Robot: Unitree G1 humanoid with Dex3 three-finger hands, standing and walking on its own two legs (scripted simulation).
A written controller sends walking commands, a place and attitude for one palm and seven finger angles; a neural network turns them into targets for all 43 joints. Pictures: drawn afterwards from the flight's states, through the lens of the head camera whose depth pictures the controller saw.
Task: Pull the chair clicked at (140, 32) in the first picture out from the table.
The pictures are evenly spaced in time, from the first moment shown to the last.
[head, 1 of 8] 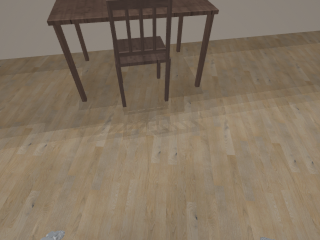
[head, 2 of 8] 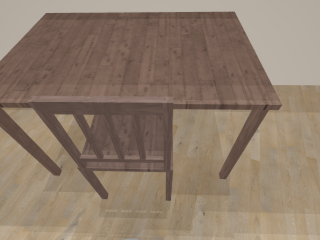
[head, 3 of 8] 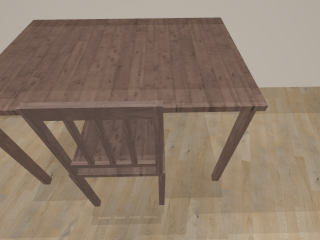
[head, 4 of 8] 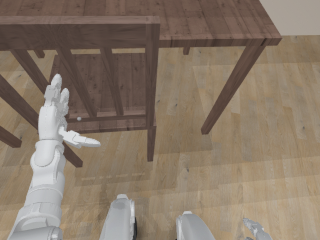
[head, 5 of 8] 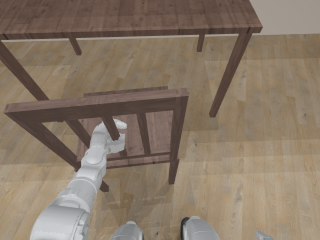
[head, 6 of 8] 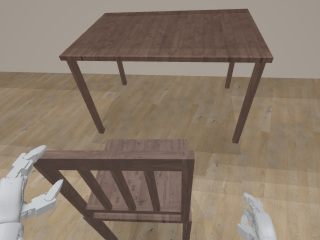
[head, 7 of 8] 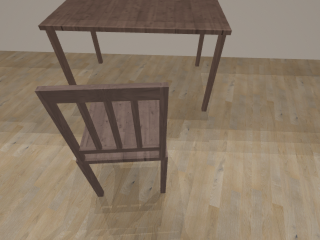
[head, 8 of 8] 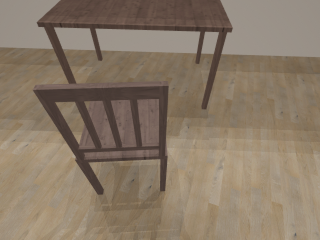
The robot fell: no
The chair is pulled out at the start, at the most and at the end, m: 0.00 0.63 0.62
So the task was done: yes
